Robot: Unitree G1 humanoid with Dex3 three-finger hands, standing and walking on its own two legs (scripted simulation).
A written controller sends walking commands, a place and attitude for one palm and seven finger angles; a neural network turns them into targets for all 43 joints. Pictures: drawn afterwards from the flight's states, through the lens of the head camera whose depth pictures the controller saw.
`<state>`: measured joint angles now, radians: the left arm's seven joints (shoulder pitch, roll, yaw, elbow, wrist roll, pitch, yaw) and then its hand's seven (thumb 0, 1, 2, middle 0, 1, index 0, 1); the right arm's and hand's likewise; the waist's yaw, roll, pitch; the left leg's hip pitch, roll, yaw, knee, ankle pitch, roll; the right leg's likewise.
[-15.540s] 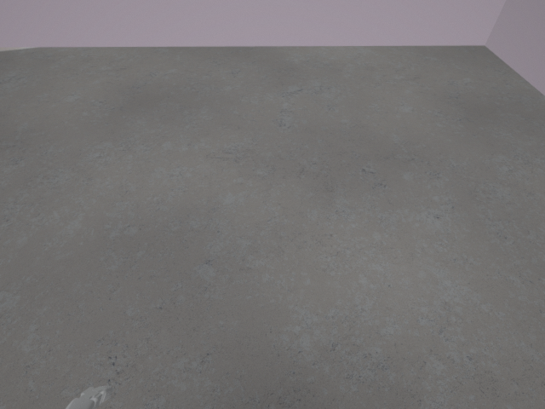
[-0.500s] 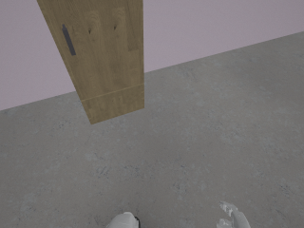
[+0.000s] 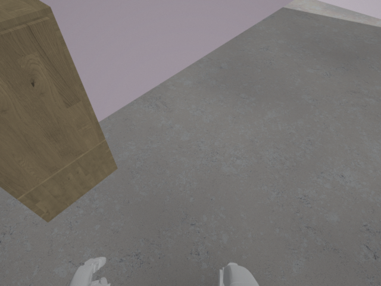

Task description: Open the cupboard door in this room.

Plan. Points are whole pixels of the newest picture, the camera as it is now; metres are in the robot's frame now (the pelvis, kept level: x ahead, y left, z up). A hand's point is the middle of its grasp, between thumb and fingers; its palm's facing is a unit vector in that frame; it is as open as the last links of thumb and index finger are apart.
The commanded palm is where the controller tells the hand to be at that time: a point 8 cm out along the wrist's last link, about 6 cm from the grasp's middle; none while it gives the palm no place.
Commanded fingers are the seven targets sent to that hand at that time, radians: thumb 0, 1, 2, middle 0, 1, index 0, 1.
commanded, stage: walk to a spot facing it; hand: left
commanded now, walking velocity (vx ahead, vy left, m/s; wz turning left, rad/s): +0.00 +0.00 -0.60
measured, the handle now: out of the picture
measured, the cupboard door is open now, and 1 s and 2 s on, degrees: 0 0 0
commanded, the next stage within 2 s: turn to face it in 0.20 s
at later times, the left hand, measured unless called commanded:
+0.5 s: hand (129, 285) +0.15 +0.14 -0.15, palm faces -0.15 -0.95 -0.27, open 7.3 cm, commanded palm none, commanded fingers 0.00 0.90 0.90 -0.20 -0.30 -0.20 -0.30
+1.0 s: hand out of the picture +0.13 +0.19 -0.16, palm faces +0.08 -0.96 -0.26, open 7.4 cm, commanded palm none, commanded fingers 0.00 0.90 0.90 -0.20 -0.30 -0.20 -0.30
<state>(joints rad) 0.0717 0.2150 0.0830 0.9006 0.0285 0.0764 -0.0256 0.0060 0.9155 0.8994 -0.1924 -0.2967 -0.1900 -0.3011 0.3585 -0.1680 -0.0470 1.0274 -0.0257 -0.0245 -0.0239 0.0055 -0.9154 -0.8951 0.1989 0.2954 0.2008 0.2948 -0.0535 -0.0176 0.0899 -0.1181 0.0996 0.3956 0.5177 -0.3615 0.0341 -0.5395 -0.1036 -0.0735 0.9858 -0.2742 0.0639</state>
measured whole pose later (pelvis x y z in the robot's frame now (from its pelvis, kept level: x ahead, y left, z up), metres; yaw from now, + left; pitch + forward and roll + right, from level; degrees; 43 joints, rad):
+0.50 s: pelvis +0.05 -0.04 +0.01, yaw -11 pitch +0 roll +0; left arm 0.22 0.19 0.04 0.98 0.02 0.00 0.02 0.01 0.91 0.90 -0.20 -0.30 -0.20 -0.30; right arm 0.15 -0.25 -0.06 0.95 -0.01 0.04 -0.02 0.00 -0.91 -0.90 0.20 0.29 0.20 0.29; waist 0.00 0.05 0.04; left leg -0.43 0.08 -0.01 0.95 -0.35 -0.07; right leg -0.24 0.04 -0.05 0.48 -0.24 -0.07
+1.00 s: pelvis +0.03 -0.03 +0.01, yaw +4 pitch +1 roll -2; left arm 0.10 0.25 0.07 0.97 0.01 0.05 0.02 0.01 0.91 0.90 -0.20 -0.30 -0.19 -0.30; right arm 0.27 -0.19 -0.05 0.98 -0.02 0.03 -0.01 0.01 -0.91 -0.89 0.20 0.30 0.21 0.30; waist -0.04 0.01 0.09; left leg -0.29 -0.04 -0.10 0.45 -0.18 0.02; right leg -0.42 -0.05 0.03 0.96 -0.44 0.10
